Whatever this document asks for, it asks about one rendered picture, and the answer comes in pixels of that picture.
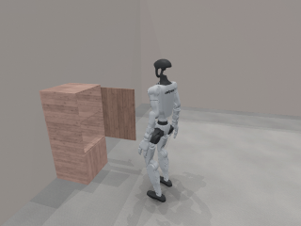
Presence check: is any robot left upper arm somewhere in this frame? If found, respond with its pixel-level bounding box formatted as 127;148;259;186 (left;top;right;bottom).
148;85;160;119

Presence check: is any left robot thigh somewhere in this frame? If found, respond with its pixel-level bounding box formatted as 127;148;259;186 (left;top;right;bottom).
143;129;161;170

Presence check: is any robot left hand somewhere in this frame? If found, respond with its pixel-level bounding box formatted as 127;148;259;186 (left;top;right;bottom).
138;139;150;158

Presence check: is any robot right upper arm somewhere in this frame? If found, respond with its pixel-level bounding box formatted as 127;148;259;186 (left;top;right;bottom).
171;81;181;109

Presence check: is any cupboard door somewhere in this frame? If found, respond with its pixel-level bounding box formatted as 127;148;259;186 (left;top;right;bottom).
101;87;136;141

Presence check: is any robot right hand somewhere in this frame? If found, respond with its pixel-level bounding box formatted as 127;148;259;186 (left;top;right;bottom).
169;123;179;138

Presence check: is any robot left forearm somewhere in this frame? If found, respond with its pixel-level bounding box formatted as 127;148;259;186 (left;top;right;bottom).
143;111;157;141

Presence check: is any right robot shin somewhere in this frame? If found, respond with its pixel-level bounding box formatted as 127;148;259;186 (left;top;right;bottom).
157;149;169;181

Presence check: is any robot right forearm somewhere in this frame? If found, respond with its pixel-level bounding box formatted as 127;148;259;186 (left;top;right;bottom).
171;106;181;125

